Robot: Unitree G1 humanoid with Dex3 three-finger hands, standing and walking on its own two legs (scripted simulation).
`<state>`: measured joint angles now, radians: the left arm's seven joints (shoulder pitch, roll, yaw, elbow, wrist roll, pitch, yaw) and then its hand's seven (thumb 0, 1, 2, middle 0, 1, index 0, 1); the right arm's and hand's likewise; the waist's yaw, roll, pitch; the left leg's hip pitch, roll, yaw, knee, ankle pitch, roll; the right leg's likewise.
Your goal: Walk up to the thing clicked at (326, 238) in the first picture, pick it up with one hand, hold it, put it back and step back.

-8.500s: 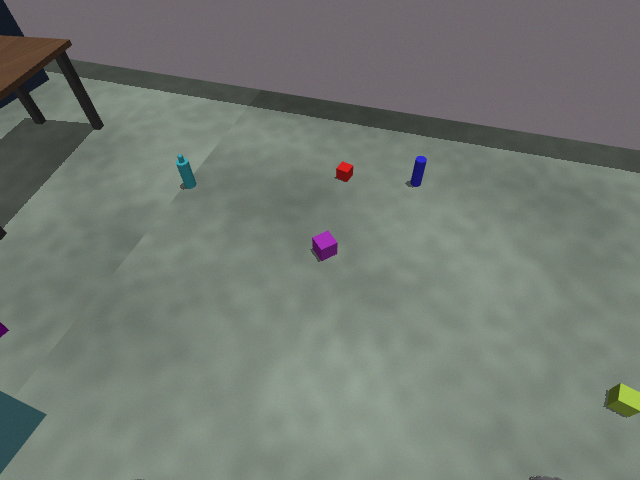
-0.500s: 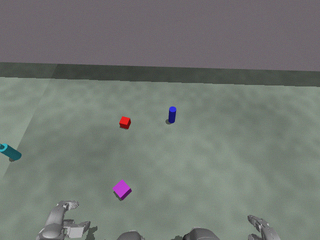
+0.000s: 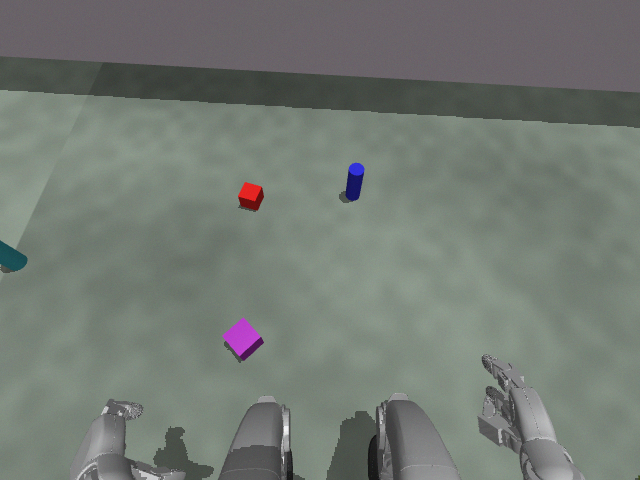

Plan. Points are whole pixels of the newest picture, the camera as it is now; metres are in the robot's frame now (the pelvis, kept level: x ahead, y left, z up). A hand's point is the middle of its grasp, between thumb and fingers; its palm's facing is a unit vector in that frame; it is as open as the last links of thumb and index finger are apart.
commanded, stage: rise first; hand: left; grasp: from above
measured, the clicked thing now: (243, 339) +0.40 +0.22 -0.63
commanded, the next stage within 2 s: none
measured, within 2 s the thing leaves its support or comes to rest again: neither
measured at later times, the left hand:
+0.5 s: hand (188, 374) +0.27 +0.28 -0.36, palm faces -0.25 -0.26 -0.93, open 13.6 cm
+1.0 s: hand (211, 358) +0.32 +0.26 -0.46, palm faces -0.31 -0.28 -0.91, open 13.4 cm
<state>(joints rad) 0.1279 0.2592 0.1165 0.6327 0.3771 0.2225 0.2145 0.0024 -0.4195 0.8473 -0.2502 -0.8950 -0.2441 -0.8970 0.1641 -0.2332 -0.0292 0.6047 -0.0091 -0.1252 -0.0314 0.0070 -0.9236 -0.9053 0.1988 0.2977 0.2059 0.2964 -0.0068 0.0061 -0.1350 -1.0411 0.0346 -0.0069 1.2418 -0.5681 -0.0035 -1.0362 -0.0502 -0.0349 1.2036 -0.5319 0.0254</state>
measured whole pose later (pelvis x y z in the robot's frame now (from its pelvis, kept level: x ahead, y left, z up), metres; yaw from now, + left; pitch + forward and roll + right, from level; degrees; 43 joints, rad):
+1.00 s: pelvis -0.08 +0.00 -0.29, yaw -3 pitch +34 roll -5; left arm -0.86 0.47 0.21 1.51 0.84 0.23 0.63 0.00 -0.41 0.90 -0.26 -0.83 -0.23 -0.85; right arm 0.12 -0.27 0.01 0.90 -0.14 -0.25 0.16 0.00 -0.90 -0.90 0.20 0.30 0.21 0.30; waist -0.20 0.03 -0.14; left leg -2.19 0.03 -0.07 2.26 -0.67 0.01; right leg -2.16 -0.05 -0.02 2.18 -0.62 0.03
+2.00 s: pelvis -0.08 +0.00 -0.34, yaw -5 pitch +34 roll -7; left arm -1.02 0.62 0.34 1.66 0.89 0.19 0.64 0.00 -0.40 0.86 -0.26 -0.87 -0.25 -0.88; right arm 0.18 -0.32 0.03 0.91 -0.19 -0.32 0.32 0.00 -0.91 -0.91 0.19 0.30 0.20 0.30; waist -0.25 0.04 -0.02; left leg -2.31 0.03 -0.11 2.41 -0.70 0.00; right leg -2.28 -0.03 -0.05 2.32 -0.63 0.03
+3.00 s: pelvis -0.08 +0.00 -0.33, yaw -5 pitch +34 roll -6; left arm -1.02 0.60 0.35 1.65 0.90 0.19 0.65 0.00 -0.39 0.86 -0.32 -0.77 -0.28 -0.81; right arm 0.17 -0.33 0.01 0.93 -0.20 -0.34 0.35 0.00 -0.91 -0.90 0.19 0.30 0.20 0.30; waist -0.24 0.04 -0.04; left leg -2.30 0.02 -0.11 2.40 -0.70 0.00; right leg -2.26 -0.04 -0.05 2.31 -0.63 0.03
